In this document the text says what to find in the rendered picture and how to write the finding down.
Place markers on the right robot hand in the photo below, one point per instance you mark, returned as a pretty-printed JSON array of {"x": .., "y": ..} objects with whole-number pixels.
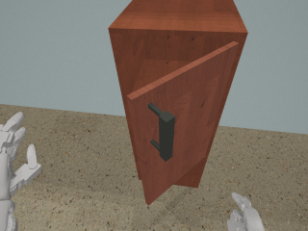
[{"x": 248, "y": 220}]

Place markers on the left robot forearm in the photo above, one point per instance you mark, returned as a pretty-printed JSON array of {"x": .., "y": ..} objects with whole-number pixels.
[{"x": 7, "y": 219}]

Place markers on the cupboard door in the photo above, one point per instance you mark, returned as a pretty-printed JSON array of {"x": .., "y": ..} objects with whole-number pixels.
[{"x": 193, "y": 94}]

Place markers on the handle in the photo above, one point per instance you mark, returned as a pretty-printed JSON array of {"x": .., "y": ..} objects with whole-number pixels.
[{"x": 166, "y": 132}]

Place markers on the left robot hand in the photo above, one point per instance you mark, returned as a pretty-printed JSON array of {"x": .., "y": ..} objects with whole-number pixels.
[{"x": 10, "y": 139}]

